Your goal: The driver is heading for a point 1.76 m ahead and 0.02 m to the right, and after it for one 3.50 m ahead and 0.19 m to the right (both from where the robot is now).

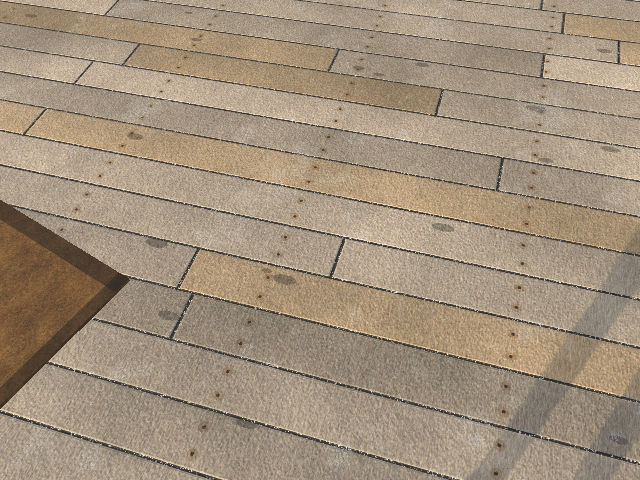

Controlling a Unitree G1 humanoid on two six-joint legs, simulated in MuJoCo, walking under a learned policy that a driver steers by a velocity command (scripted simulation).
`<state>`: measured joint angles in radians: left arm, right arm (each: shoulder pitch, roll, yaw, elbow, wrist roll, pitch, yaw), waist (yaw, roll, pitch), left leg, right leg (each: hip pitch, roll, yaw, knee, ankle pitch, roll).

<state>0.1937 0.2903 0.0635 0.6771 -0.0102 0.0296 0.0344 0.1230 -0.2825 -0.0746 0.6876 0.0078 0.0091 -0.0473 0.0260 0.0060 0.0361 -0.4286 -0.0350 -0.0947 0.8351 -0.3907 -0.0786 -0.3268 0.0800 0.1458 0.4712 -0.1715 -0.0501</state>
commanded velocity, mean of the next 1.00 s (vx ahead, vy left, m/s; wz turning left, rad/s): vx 0.20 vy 0.00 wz -0.21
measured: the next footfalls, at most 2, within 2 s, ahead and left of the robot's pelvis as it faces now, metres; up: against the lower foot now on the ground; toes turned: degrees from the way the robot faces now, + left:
left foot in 0.14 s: +0.05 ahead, +0.14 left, +0.00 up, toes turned -11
right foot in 0.56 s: -0.01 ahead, -0.12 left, +0.00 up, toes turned -18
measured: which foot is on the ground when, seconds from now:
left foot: up 0.00-0.12, down 0.14-0.56, up 0.58-1.00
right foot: down 0.00-0.14, up 0.16-0.54, down 0.56-1.00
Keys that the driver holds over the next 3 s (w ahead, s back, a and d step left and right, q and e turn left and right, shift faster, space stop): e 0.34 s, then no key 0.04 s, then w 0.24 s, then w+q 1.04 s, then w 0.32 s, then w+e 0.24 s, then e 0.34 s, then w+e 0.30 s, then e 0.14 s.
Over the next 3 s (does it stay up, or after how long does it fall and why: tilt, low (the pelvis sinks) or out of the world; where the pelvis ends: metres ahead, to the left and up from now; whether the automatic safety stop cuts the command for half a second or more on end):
stays up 1.10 0.08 -0.01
